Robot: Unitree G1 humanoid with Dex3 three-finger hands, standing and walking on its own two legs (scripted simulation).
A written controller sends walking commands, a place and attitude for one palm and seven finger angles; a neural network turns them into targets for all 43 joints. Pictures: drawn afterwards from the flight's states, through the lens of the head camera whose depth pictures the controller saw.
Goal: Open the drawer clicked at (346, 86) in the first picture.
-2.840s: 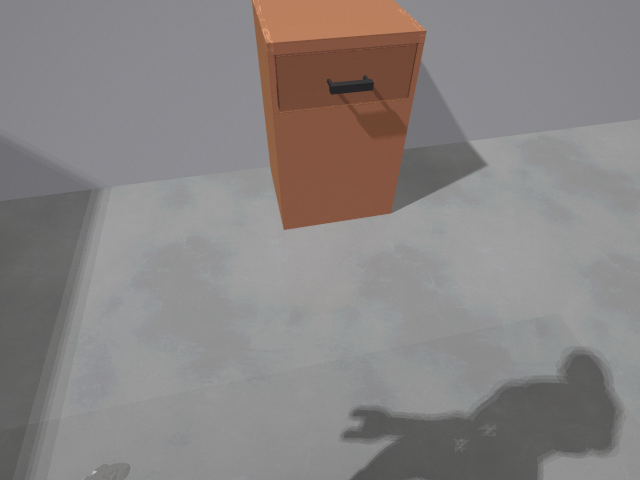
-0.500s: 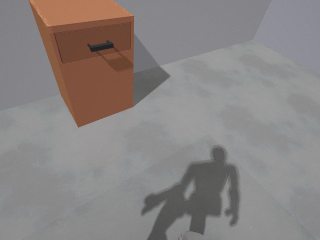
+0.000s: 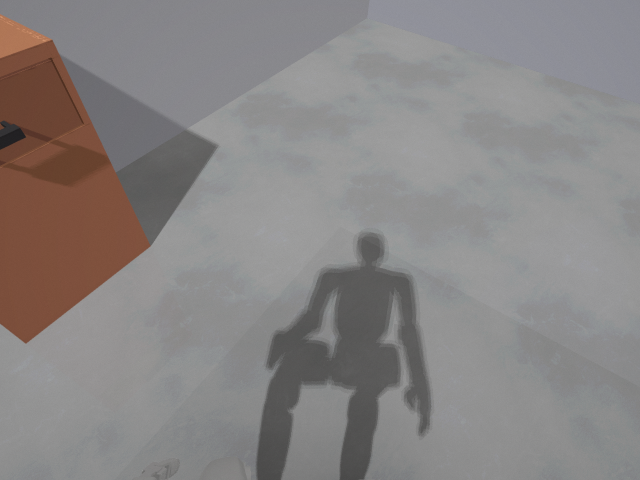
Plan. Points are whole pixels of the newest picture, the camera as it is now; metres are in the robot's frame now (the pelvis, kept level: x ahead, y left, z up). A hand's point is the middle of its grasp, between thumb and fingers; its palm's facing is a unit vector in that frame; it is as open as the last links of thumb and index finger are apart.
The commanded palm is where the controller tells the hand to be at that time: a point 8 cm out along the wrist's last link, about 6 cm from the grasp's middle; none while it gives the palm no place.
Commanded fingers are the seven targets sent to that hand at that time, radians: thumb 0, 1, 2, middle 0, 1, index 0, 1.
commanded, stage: walk to a spot facing it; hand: left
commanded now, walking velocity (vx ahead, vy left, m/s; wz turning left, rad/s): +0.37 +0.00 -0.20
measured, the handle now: out of the picture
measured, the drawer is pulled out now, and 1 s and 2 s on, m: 0.00 0.00 0.00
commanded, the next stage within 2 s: turn to face it in 1.02 s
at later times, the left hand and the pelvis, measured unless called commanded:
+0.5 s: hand (153, 451) +0.19 +0.24 -0.16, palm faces -0.09 -0.99 -0.14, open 7.4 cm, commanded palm none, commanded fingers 0.00 0.90 0.90 -0.20 -0.30 -0.20 -0.30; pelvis +0.18 +0.06 +0.02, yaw -10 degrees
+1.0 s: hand (264, 278) +0.48 +0.10 -0.15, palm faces -0.27 -0.94 -0.23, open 7.2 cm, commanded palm none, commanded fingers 0.00 0.90 0.90 -0.20 -0.30 -0.20 -0.30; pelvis +0.36 -0.06 +0.01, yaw -17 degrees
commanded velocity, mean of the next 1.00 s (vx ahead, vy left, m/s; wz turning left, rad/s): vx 0.35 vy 0.00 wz -0.18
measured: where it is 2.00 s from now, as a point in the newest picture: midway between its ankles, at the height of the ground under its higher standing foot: (342, 379)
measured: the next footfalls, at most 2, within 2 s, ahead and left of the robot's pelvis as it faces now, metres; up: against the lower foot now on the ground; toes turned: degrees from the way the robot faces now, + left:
left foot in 0.30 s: +0.23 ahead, +0.16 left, +0.00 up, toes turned +4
right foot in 0.78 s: +0.39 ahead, -0.16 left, +0.00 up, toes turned -27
